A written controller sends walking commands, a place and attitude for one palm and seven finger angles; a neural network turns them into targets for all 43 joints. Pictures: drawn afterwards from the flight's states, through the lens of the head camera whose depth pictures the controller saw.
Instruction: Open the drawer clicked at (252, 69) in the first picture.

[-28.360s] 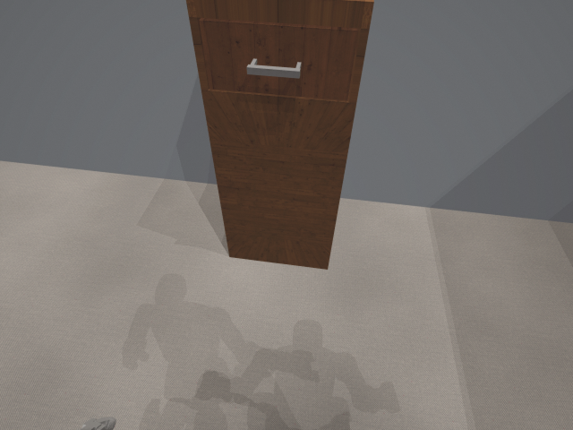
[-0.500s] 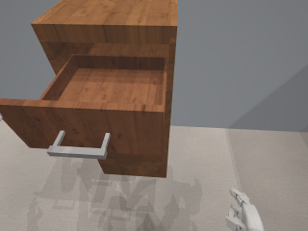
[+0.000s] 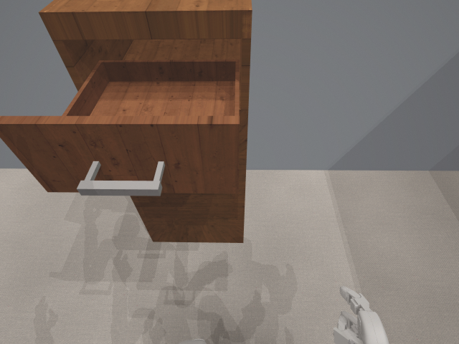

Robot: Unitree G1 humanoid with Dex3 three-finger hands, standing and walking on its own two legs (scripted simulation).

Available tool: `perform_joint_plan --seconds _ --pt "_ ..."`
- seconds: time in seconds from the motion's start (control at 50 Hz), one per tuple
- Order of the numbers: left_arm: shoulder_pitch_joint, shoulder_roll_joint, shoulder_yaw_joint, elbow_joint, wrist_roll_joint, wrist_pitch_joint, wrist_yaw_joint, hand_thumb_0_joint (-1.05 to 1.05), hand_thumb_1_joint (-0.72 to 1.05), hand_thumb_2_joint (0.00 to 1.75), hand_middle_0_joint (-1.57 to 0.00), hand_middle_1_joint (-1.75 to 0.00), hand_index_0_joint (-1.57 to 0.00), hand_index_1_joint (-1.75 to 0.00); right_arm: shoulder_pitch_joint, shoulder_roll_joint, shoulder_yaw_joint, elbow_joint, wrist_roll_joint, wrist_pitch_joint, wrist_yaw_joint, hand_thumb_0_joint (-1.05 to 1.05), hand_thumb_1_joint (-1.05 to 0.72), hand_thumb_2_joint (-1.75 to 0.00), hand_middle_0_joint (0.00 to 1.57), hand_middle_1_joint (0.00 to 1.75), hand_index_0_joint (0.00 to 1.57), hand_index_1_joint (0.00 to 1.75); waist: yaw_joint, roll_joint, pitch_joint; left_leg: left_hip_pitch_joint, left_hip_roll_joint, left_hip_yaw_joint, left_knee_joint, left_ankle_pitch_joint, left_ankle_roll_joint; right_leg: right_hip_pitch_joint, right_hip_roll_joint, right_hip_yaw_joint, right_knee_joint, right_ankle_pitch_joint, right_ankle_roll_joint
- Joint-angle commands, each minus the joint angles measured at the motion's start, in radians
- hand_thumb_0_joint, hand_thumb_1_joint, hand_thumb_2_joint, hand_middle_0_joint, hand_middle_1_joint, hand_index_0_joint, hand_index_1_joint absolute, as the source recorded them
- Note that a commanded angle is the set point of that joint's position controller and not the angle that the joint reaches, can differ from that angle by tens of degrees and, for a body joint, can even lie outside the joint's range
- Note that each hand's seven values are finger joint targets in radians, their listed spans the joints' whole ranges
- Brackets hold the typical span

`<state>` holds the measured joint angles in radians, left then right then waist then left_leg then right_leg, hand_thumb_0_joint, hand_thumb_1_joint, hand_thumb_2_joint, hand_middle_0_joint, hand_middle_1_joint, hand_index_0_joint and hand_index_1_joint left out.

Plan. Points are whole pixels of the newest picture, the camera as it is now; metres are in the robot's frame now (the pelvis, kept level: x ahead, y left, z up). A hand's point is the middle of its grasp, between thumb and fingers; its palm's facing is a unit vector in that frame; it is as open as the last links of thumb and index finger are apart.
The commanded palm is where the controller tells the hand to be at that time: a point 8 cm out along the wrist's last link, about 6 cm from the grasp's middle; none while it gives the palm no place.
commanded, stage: step back with the hand held close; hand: left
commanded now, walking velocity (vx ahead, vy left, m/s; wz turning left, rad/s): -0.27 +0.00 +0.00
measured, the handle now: (124, 178) +0.36 +0.20 +0.12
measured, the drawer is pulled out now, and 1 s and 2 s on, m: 0.28 0.28 0.28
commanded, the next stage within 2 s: stop stepping back and stand still in 0.26 s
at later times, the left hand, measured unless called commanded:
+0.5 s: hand out of the picture +0.05 +0.24 +0.30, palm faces +0.57 -0.75 -0.34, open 7.4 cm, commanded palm -0.03 +0.28 +0.31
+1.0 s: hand out of the picture -0.01 +0.22 +0.28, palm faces +0.44 -0.80 -0.42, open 7.4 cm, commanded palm -0.08 +0.28 +0.31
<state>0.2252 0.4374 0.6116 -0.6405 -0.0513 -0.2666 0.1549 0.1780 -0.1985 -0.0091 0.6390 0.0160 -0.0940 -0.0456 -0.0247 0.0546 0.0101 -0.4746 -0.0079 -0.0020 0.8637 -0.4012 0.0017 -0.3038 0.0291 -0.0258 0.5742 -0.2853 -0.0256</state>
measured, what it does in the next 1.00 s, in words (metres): walks backwards: left foot, then right foot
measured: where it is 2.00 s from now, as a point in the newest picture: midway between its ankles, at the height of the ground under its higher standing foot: outside the picture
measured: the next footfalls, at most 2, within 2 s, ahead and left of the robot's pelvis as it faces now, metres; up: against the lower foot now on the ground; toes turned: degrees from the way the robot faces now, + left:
left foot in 0.16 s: -0.01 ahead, +0.14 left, +0.00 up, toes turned +2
right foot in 0.46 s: -0.15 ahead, -0.10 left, +0.00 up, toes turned -3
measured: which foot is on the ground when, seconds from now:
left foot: up 0.00-0.14, down 0.16-0.46, up 0.48-0.66, down 0.68-1.00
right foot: down 0.00-0.18, up 0.20-0.44, down 0.46-0.68, up 0.70-1.00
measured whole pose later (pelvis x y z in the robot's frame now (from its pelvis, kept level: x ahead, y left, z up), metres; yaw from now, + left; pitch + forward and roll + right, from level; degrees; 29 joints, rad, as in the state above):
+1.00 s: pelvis -0.23 +0.00 +0.01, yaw -3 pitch +2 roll -2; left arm 0.42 0.47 0.54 -0.74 -0.04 -0.19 0.14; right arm 0.27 -0.15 0.04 0.61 -0.01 -0.11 -0.05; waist -0.05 0.00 -0.05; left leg -0.35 0.06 0.06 0.52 -0.22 0.03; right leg -0.32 -0.01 -0.13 0.65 -0.41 -0.02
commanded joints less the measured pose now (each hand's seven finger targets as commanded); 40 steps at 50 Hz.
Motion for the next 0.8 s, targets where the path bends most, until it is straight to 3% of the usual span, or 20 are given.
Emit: perform_joint_plan --seconds 0.0,0.1,0.12,0.14,0.16,0.2,0.24,0.34,0.4,0.44,0.46,0.5,0.52,0.58,0.62,0.64,0.66,0.68,0.74,0.78 --pt "0.139 0.276 0.15 -0.242 -0.007 -0.029 -0.001 0.0 0.9 0.9 -0.2 -0.3 -0.2 -0.3 -0.11 -0.088 -0.03 -0.227 0.025 -0.04 -0.008 0.0 -0.9 -0.9 0.2 0.3 0.2 0.3 0.031 -0.213 -0.186 0.035 0.038 -0.002 0.052 -0.023 -0.022 0.13 -0.307 0.175 -0.155 0.735 -0.114" --pt "0.164 0.293 0.176 -0.372 -0.012 -0.049 0.027 0.0 0.9 0.9 -0.2 -0.3 -0.2 -0.3 -0.049 -0.101 -0.033 -0.193 -0.001 -0.047 -0.03 0.0 -0.9 -0.9 0.2 0.3 0.2 0.3 0.001 -0.101 -0.221 0.215 0.042 0.035 -0.389 0.18 -0.013 0.115 -0.212 0.142 -0.124 0.554 -0.045" --pt "0.156 0.314 0.188 -0.406 -0.017 -0.06 0.032 0.0 0.9 0.9 -0.2 -0.3 -0.2 -0.3 -0.048 -0.121 -0.049 -0.18 -0.007 -0.055 -0.037 0.0 -0.9 -0.9 0.2 0.3 0.2 0.3 0.003 -0.016 -0.228 0.264 0.097 -0.004 -0.462 0.321 -0.005 0.103 -0.168 0.105 -0.06 0.506 -0.011" --pt "0.148 0.311 0.191 -0.435 -0.019 -0.073 0.031 0.0 0.9 0.9 -0.2 -0.3 -0.2 -0.3 -0.056 -0.142 -0.058 -0.189 -0.012 -0.068 -0.035 0.0 -0.9 -0.9 0.2 0.3 0.2 0.3 0.025 0.128 -0.233 0.257 0.222 -0.143 -0.482 0.533 0.037 0.063 -0.088 0.068 0.018 0.374 0.03" --pt "0.136 0.319 0.207 -0.451 -0.023 -0.083 0.028 0.0 0.9 0.9 -0.2 -0.3 -0.2 -0.3 -0.054 -0.145 -0.064 -0.193 -0.013 -0.078 -0.026 0.0 -0.9 -0.9 0.2 0.3 0.2 0.3 0.03 0.201 -0.251 0.262 0.293 -0.159 -0.459 0.74 0.056 0.027 -0.05 0.035 0.083 0.155 0.038" --pt "0.1 0.322 0.22 -0.392 -0.023 -0.086 0.022 0.0 0.9 0.9 -0.2 -0.3 -0.2 -0.3 -0.035 -0.137 -0.071 -0.17 -0.031 -0.093 -0.018 0.0 -0.9 -0.9 0.2 0.3 0.2 0.3 0.009 0.295 -0.239 0.25 0.317 -0.121 -0.462 0.927 0.074 -0.042 -0.022 0.009 0.247 -0.077 0.036" --pt "0.023 0.287 0.192 -0.317 -0.021 -0.083 0.017 0.0 0.9 0.9 -0.2 -0.3 -0.2 -0.3 -0.013 -0.133 -0.077 -0.125 -0.042 -0.11 -0.014 0.0 -0.9 -0.9 0.2 0.3 0.2 0.3 0.004 0.263 -0.175 0.178 0.344 -0.126 -0.478 0.832 0.113 -0.069 0.001 0.04 0.377 -0.207 0.039" --pt "-0.095 0.211 0.074 -0.111 -0.008 -0.02 -0.001 0.0 0.9 0.9 -0.2 -0.3 -0.2 -0.3 -0.043 -0.146 -0.073 -0.108 -0.008 -0.109 0.01 0.0 -0.9 -0.9 0.2 0.3 0.2 0.3 -0.003 0.157 -0.098 0.177 0.303 -0.097 -0.483 0.631 0.094 -0.02 0.0 -0.008 0.157 -0.135 0.051" --pt "-0.077 0.231 0.059 -0.135 -0.012 0.0 -0.012 0.0 0.9 0.9 -0.2 -0.3 -0.2 -0.3 -0.069 -0.144 -0.047 -0.162 0.012 -0.087 0.022 0.0 -0.9 -0.9 0.2 0.3 0.2 0.3 0.008 0.047 -0.09 0.002 0.195 -0.031 -0.463 -0.035 0.044 0.17 -0.052 0.012 -0.13 -0.083 0.019" --pt "-0.054 0.301 0.081 -0.246 -0.017 0.004 -0.008 0.0 0.9 0.9 -0.2 -0.3 -0.2 -0.3 -0.098 -0.112 -0.035 -0.185 0.011 -0.053 0.018 0.0 -0.9 -0.9 0.2 0.3 0.2 0.3 0.02 -0.26 -0.095 0.042 0.008 0.035 -0.035 -0.027 -0.026 -0.029 -0.326 0.412 -0.447 -0.335 -0.118" --pt "-0.063 0.322 0.102 -0.28 -0.017 -0.01 0.001 0.0 0.9 0.9 -0.2 -0.3 -0.2 -0.3 -0.105 -0.117 -0.019 -0.177 0.001 -0.049 0.015 0.0 -0.9 -0.9 0.2 0.3 0.2 0.3 0.022 -0.213 -0.089 -0.003 0.026 -0.001 0.092 -0.013 -0.022 -0.021 -0.366 0.358 -0.43 -0.192 -0.13" --pt "0.013 0.298 0.116 -0.36 -0.01 -0.021 0.003 0.0 0.9 0.9 -0.2 -0.3 -0.2 -0.3 -0.106 -0.107 -0.025 -0.184 0.007 -0.054 0.015 0.0 -0.9 -0.9 0.2 0.3 0.2 0.3 0.016 -0.232 -0.188 -0.024 0.023 -0.001 0.126 0.075 -0.014 0.088 -0.285 0.244 -0.332 -0.087 -0.089" --pt "0.059 0.352 0.18 -0.378 -0.014 -0.026 0.011 0.0 0.9 0.9 -0.2 -0.3 -0.2 -0.3 -0.121 -0.116 -0.029 -0.189 0.004 -0.046 0.007 0.0 -0.9 -0.9 0.2 0.3 0.2 0.3 0.02 -0.214 -0.185 -0.004 0.028 0.011 0.097 0.085 -0.015 0.072 -0.272 0.225 -0.331 -0.104 -0.091" --pt "0.09 0.302 0.153 -0.37 -0.014 -0.032 0.026 0.0 0.9 0.9 -0.2 -0.3 -0.2 -0.3 -0.107 -0.096 -0.021 -0.179 -0.014 -0.036 -0.019 0.0 -0.9 -0.9 0.2 0.3 0.2 0.3 0.013 -0.136 -0.107 0.159 0.059 0.04 -0.184 0.025 0.005 -0.078 -0.274 0.21 -0.357 -0.323 -0.119" --pt "0.028 0.282 0.125 -0.303 -0.01 -0.033 0.033 0.0 0.9 0.9 -0.2 -0.3 -0.2 -0.3 -0.064 -0.117 -0.022 -0.148 -0.02 -0.05 -0.044 0.0 -0.9 -0.9 0.2 0.3 0.2 0.3 -0.01 -0.053 -0.064 0.289 0.054 0.05 -0.365 -0.014 0.019 -0.172 -0.216 0.153 -0.274 -0.43 -0.093" --pt "-0.005 0.272 0.108 -0.231 -0.004 -0.032 0.034 0.0 0.9 0.9 -0.2 -0.3 -0.2 -0.3 -0.039 -0.147 -0.023 -0.139 -0.028 -0.059 -0.051 0.0 -0.9 -0.9 0.2 0.3 0.2 0.3 -0.013 0.066 -0.023 0.25 0.114 -0.082 -0.506 -0.177 0.059 -0.196 -0.139 0.119 -0.121 -0.422 -0.065" --pt "-0.066 0.249 0.089 -0.195 0.002 -0.041 0.036 0.0 0.9 0.9 -0.2 -0.3 -0.2 -0.3 -0.018 -0.176 -0.025 -0.14 -0.028 -0.068 -0.048 0.0 -0.9 -0.9 0.2 0.3 0.2 0.3 -0.01 0.29 0.006 0.231 0.258 -0.336 -0.655 -0.368 0.119 -0.25 -0.017 0.007 0.135 -0.315 -0.016" --pt "-0.168 0.274 0.086 -0.164 0.019 -0.04 0.039 0.0 0.9 0.9 -0.2 -0.3 -0.2 -0.3 -0.004 -0.166 -0.029 -0.145 -0.014 -0.082 -0.041 0.0 -0.9 -0.9 0.2 0.3 0.2 0.3 -0.027 0.338 0.042 0.152 0.382 -0.488 -0.745 -0.438 0.178 -0.284 0.018 -0.052 0.377 -0.267 0.013" --pt "-0.223 0.333 0.089 0.01 0.042 -0.024 0.016 0.0 0.9 0.9 -0.2 -0.3 -0.2 -0.3 0.001 -0.149 -0.038 -0.119 0.002 -0.093 -0.03 0.0 -0.9 -0.9 0.2 0.3 0.2 0.3 -0.014 0.096 -0.002 0.155 0.342 -0.394 -0.677 -0.281 0.182 -0.311 -0.041 0.022 0.544 -0.158 0.022" --pt "-0.142 0.259 0.031 0.006 0.039 -0.001 -0.001 0.0 0.9 0.9 -0.2 -0.3 -0.2 -0.3 -0.005 -0.146 -0.047 -0.128 0.012 -0.081 -0.021 0.0 -0.9 -0.9 0.2 0.3 0.2 0.3 -0.002 0.066 -0.02 0.171 0.292 -0.276 -0.649 -0.181 0.169 -0.3 -0.053 -0.011 0.507 -0.087 0.028"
